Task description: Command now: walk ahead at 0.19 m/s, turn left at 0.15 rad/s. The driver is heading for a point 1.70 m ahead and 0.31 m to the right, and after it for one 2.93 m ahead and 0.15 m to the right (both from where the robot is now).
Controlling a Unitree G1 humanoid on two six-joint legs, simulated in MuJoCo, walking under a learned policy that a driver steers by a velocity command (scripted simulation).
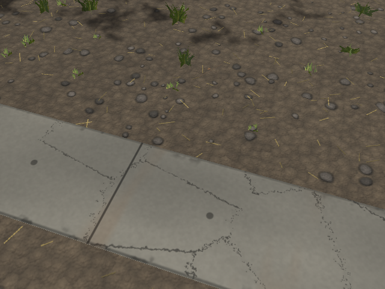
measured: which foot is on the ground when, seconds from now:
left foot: down 0.00-0.40, up 0.42-0.90, down 0.92-1.00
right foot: up 0.00-0.36, down 0.38-0.96, up 0.98-1.00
